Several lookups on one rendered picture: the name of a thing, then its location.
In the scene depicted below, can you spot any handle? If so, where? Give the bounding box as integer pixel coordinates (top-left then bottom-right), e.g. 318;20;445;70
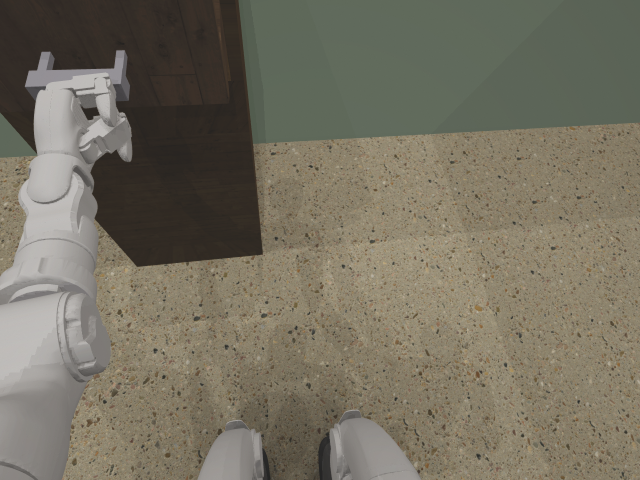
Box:
25;50;130;101

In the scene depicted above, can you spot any cabinet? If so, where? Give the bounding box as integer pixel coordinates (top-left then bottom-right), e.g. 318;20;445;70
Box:
0;0;263;267

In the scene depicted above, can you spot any left robot hand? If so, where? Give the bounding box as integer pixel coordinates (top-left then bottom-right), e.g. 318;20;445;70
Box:
34;73;132;173

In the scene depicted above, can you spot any robot right thigh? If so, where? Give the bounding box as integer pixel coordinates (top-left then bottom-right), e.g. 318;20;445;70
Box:
330;418;421;480

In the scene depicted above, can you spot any right robot shin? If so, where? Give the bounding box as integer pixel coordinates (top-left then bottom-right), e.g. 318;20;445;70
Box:
330;410;361;480

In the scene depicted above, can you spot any drawer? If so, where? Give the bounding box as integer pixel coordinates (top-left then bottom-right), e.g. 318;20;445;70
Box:
0;0;230;112

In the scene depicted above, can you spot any left robot forearm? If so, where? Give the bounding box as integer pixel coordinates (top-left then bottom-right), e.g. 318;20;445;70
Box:
0;153;99;305

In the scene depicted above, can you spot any left robot upper arm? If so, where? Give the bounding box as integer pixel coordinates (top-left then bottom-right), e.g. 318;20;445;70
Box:
0;291;111;480

